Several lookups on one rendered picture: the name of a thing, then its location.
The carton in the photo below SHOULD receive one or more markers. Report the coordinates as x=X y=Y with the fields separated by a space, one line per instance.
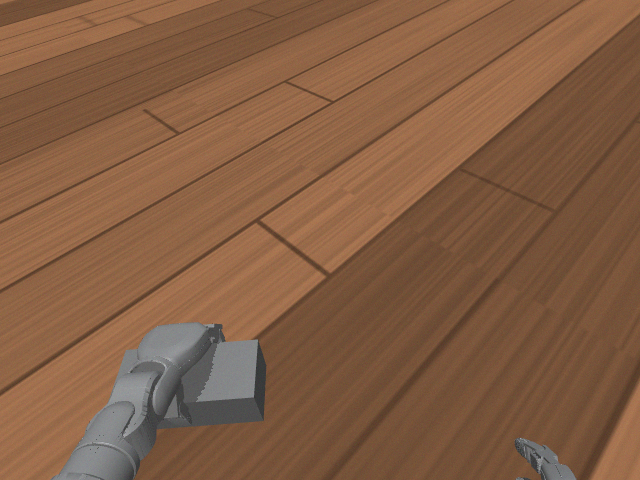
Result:
x=227 y=385

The right robot hand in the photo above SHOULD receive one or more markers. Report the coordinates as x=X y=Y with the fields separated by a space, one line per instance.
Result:
x=543 y=460

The left robot hand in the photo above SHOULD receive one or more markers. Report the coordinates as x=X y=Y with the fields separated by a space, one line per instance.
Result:
x=183 y=344

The left robot arm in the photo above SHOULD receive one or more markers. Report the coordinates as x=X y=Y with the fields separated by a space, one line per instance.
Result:
x=121 y=434

